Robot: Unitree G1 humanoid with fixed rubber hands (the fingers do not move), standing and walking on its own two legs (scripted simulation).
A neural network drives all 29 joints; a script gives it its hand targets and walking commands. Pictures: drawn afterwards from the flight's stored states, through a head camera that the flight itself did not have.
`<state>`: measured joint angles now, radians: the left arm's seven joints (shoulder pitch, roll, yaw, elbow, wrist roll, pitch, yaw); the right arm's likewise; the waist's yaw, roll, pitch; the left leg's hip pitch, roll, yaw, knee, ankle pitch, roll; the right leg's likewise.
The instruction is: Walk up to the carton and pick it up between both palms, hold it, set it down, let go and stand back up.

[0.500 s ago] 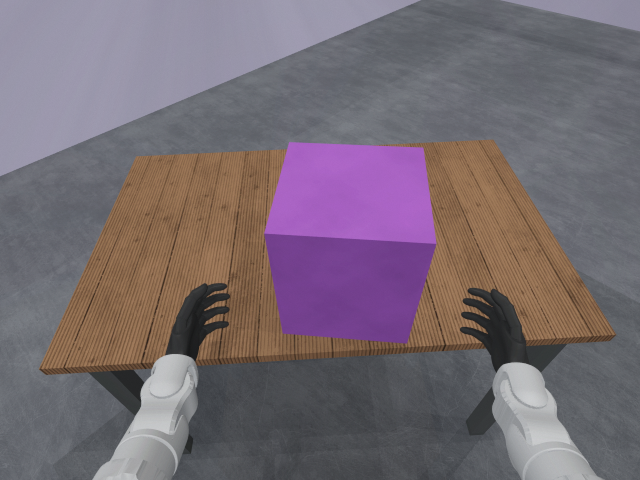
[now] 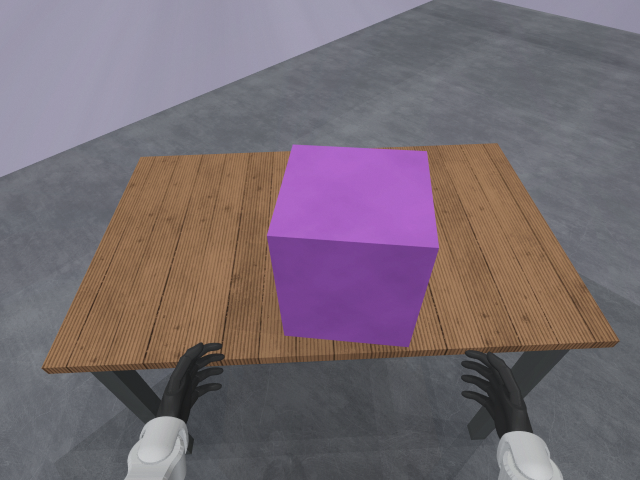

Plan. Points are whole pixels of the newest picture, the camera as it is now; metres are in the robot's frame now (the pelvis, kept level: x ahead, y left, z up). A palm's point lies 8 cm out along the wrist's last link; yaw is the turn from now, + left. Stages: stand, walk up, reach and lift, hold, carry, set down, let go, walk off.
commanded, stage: set down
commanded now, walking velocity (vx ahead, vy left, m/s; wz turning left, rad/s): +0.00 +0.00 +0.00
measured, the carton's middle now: (352, 248) +0.48 +0.00 +0.00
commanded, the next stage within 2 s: let go in 0.78 s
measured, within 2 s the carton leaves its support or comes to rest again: neither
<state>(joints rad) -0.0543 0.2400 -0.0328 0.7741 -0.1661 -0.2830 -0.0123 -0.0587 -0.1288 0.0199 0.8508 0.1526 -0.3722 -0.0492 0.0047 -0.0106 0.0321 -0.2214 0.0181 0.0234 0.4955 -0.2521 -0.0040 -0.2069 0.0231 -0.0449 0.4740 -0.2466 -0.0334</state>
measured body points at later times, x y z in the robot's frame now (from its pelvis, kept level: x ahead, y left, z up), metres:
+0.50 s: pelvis +0.01 +0.00 +0.01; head +0.01 +0.01 +0.46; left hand +0.20 +0.23 -0.07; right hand +0.19 -0.21 -0.07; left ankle +0.01 +0.12 -0.74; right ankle +0.01 -0.10 -0.74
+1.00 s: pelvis +0.01 +0.00 +0.01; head +0.01 +0.00 +0.46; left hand +0.18 +0.22 -0.09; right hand +0.16 -0.23 -0.09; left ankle +0.01 +0.12 -0.74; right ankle +0.01 -0.10 -0.74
